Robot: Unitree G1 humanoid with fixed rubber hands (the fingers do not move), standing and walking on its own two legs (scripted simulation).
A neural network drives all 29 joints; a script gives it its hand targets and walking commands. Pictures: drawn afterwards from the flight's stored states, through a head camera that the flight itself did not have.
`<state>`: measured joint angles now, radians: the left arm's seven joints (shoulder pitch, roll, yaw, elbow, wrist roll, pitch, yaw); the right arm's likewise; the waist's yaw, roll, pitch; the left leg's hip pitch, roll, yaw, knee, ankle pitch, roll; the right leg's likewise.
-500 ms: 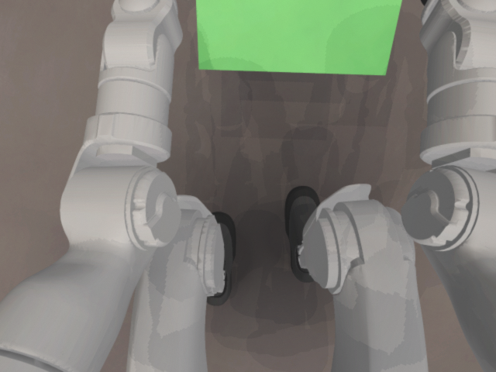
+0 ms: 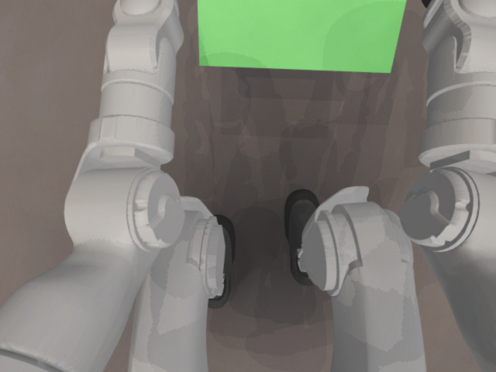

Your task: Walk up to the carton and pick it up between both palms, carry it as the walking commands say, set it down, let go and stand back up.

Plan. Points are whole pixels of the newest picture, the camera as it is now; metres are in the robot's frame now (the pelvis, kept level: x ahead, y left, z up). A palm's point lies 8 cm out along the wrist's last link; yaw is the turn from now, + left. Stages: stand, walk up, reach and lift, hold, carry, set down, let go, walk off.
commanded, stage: set down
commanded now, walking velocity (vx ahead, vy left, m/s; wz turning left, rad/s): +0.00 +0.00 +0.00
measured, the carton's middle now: out of the picture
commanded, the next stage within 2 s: none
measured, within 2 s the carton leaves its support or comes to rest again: rests again in 0.74 s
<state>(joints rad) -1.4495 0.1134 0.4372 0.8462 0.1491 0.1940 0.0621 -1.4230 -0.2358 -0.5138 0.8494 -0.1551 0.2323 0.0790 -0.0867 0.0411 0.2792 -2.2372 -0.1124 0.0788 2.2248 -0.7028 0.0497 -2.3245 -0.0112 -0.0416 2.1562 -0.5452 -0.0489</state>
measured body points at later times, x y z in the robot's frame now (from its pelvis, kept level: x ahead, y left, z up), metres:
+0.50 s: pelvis +0.00 +0.00 +0.00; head +0.37 -0.03 +0.25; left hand +0.59 +0.07 -0.15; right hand +0.55 -0.24 -0.15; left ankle +0.07 +0.09 -0.34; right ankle +0.11 -0.10 -0.34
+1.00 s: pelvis -0.02 -0.01 -0.01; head +0.35 -0.03 +0.23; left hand +0.56 +0.11 -0.18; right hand +0.52 -0.26 -0.18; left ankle +0.07 +0.09 -0.34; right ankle +0.11 -0.10 -0.34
